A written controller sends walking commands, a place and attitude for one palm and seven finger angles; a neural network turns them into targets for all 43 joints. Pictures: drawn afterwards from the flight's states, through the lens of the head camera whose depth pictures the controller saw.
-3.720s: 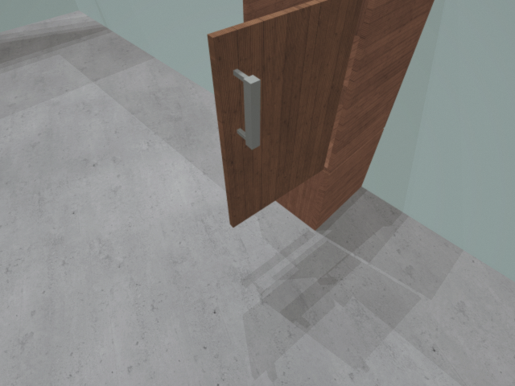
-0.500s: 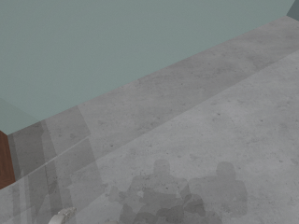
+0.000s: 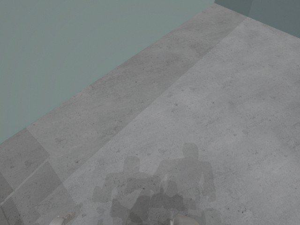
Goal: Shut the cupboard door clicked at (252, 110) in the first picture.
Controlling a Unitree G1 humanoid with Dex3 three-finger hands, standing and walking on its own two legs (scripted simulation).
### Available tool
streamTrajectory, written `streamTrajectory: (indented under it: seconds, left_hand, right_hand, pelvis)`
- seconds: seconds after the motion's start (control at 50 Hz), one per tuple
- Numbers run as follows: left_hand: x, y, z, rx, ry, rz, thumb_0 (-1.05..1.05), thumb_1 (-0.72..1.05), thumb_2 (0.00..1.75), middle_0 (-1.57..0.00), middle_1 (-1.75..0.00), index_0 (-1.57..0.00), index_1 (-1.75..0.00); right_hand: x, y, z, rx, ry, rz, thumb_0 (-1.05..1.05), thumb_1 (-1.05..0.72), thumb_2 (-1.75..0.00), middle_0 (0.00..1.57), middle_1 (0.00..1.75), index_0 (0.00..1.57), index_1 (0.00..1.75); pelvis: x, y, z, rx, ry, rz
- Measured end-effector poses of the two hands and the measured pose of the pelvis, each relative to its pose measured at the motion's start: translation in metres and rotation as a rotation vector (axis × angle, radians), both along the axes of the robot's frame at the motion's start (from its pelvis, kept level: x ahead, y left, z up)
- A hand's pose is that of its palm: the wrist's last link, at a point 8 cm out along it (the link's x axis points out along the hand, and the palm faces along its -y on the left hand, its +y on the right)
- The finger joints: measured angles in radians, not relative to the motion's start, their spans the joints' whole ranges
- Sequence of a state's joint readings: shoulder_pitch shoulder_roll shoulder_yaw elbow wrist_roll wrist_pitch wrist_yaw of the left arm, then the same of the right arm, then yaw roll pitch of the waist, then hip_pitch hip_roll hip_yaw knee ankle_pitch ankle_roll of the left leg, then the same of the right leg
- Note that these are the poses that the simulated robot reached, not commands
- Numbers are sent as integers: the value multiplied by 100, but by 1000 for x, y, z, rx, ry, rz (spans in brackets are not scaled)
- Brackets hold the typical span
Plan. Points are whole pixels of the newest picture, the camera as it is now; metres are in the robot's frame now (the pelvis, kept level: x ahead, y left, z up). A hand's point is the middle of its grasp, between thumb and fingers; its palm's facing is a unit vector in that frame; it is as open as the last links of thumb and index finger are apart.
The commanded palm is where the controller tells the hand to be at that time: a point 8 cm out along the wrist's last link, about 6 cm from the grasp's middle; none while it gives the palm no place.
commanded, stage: walk around to get in front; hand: left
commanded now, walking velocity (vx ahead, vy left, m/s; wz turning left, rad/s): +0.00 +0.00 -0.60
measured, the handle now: out of the picture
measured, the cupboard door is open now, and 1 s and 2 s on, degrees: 84 84 84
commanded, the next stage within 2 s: walk to a spot facing it in 1.54 s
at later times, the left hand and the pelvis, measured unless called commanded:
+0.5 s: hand (105, 203) +0.19 +0.15 -0.18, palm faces -0.28 -0.94 -0.20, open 7.4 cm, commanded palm none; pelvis +0.03 -0.02 -0.01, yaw -18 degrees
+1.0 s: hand (135, 182) +0.26 +0.06 -0.18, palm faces -0.53 -0.83 -0.18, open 7.4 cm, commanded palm none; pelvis +0.15 -0.10 -0.01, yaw -37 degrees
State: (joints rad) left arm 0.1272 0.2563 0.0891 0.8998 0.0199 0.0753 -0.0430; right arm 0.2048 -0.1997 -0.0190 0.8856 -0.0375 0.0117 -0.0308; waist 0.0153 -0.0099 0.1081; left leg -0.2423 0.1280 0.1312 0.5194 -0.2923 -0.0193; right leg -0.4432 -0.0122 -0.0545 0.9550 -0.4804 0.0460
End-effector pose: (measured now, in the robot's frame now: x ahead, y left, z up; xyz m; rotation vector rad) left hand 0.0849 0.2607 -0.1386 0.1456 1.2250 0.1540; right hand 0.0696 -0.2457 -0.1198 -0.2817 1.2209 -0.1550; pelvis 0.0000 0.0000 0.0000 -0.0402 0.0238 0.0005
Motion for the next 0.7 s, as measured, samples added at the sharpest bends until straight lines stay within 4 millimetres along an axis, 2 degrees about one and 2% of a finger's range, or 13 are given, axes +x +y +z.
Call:
streamTrajectory:
  seconds: [0.08, 0.12, 0.16, 0.22, 0.32, 0.38, 0.44, 0.5, 0.58, 0.64, 0.7]
  left_hand:
    - [36, -17, 6, 26, -37, -93, 0, 91, 90, -20, -30, -20, -30]
    - [52, -26, 4, 54, -73, -141, 0, 91, 90, -20, -30, -20, -30]
    - [61, -34, 4, 72, -85, -164, 0, 91, 90, -20, -30, -20, -30]
    - [66, -43, 7, 81, -64, -194, 0, 91, 90, -20, -30, -20, -30]
    - [73, -51, 3, 60, -9, -251, 0, 91, 90, -20, -30, -20, -30]
    - [82, -50, -8, 36, 13, -279, 0, 91, 90, -20, -30, -20, -30]
    - [95, -52, -14, 21, 21, -308, 0, 91, 90, -20, -30, -20, -30]
    - [110, -61, -9, 7, 10, -332, 1, 91, 90, -20, -30, -20, -30]
    - [133, -85, 2, -8, -10, -400, 1, 91, 90, -20, -30, -20, -30]
    - [153, -111, 7, -1, -31, -475, 1, 91, 90, -20, -30, -20, -30]
    - [173, -134, 3, 19, -86, -524, 0, 91, 90, -20, -30, -20, -30]
  right_hand:
    - [-26, -19, -12, 23, 30, -93, 0, -90, -90, 20, 30, 20, 30]
    - [-38, -34, -25, 32, 43, -140, 0, -90, -90, 20, 30, 20, 30]
    - [-47, -46, -32, 25, 70, -180, 0, -90, -90, 20, 30, 20, 30]
    - [-49, -56, -28, 11, 82, -226, 0, -91, -90, 20, 30, 20, 30]
    - [-39, -56, -12, -3, 15, -275, 1, -91, -90, 20, 30, 20, 30]
    - [-33, -50, -9, -22, -32, -297, 0, -91, -90, 20, 30, 20, 30]
    - [-38, -43, -7, -31, -45, -308, 0, -91, -90, 20, 30, 20, 30]
    - [-50, -36, -2, -18, -19, -322, 0, -91, -90, 20, 30, 20, 30]
    - [-72, -35, -4, 16, 13, -382, 0, -91, -90, 20, 30, 20, 30]
    - [-93, -41, -14, 44, 32, -456, 0, -90, -90, 20, 30, 20, 30]
    - [-113, -54, -32, 66, 70, -521, 0, -90, -90, 20, 30, 20, 30]
  pelvis:
    - [5, -12, -5, 4, -6, -59]
    - [9, -22, -16, 34, -2, -82]
    - [9, -25, -19, 30, -6, -105]
    - [11, -26, -13, 35, -4, -143]
    - [19, -23, -6, 58, 6, -214]
    - [26, -16, -11, 44, 12, -257]
    - [30, -15, -13, 33, 11, -294]
    - [33, -20, -7, 25, 5, -323]
    - [39, -30, -2, 13, 5, -380]
    - [44, -43, -5, 16, 4, -429]
    - [50, -60, -18, 35, -2, -462]
